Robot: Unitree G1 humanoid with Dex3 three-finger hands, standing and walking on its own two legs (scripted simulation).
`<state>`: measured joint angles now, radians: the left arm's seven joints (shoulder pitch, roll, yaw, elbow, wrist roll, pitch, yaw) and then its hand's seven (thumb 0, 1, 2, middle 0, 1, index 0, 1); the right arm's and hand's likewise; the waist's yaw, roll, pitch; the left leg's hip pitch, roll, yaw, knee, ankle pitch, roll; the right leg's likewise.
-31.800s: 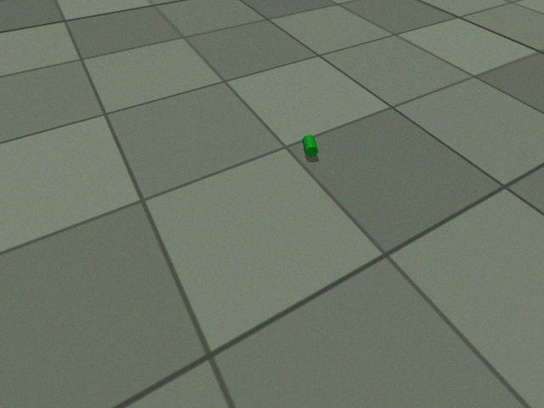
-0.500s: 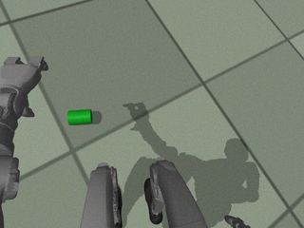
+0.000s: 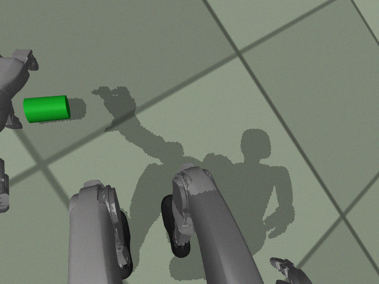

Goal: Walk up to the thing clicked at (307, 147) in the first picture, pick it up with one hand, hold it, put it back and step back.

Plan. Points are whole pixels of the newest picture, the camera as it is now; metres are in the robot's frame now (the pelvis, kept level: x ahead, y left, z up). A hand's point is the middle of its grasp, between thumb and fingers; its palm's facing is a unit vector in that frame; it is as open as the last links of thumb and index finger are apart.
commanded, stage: approach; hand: left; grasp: from above
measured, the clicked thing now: (48, 108) +0.54 +0.26 -0.41
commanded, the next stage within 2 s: rest palm in 0.42 s
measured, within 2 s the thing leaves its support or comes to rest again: neither
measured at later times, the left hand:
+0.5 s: hand (37, 102) +0.53 +0.27 -0.33, palm faces -0.46 -0.07 -0.88, open 12.3 cm
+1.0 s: hand (35, 116) +0.50 +0.28 -0.36, palm faces -0.50 -0.05 -0.86, open 12.6 cm
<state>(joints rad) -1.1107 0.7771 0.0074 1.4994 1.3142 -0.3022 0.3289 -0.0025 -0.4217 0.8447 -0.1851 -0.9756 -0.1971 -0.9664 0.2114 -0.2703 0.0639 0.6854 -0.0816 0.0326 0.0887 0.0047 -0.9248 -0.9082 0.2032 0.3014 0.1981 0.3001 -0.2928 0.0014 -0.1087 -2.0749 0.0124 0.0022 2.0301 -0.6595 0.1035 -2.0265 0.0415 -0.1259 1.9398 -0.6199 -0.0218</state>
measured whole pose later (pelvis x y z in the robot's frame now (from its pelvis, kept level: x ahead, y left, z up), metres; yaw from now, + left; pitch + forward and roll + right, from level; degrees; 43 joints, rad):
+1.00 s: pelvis -0.01 -0.01 -0.12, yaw -8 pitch +30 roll -16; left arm -1.18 1.15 -0.01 1.63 1.32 -0.36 0.40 0.00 -0.24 0.72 -0.31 -0.79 -0.32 -0.78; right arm 0.12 -0.34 0.35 0.56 -0.20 -0.02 0.12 0.00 -0.93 -0.91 0.20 0.30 0.20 0.30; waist -0.39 -0.14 0.16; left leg -2.35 0.05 -0.15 2.48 -0.70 0.11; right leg -2.24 0.04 -0.31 2.28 -0.61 -0.04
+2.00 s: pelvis -0.01 -0.01 -0.13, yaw -11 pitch +31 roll -17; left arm -1.21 1.16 0.00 1.69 1.30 -0.26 0.51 0.00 -0.46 0.90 -0.16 -0.94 -0.16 -0.95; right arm 0.08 -0.34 0.40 0.57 -0.20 -0.13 0.15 0.00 -0.93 -0.92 0.20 0.30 0.20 0.30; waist -0.43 -0.14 0.16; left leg -2.37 0.06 -0.17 2.50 -0.72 0.11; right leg -2.26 0.06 -0.33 2.28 -0.61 -0.04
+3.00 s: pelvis -0.01 -0.01 -0.13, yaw -10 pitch +31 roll -17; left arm -1.18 1.16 0.03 1.64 1.26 -0.24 0.45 0.00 -0.19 0.71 -0.34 -0.78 -0.35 -0.78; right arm 0.11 -0.33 0.41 0.57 -0.20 -0.14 0.17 0.00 -0.93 -0.91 0.20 0.30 0.20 0.30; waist -0.43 -0.15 0.19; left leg -2.37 0.06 -0.17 2.50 -0.72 0.11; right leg -2.26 0.06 -0.33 2.28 -0.60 -0.04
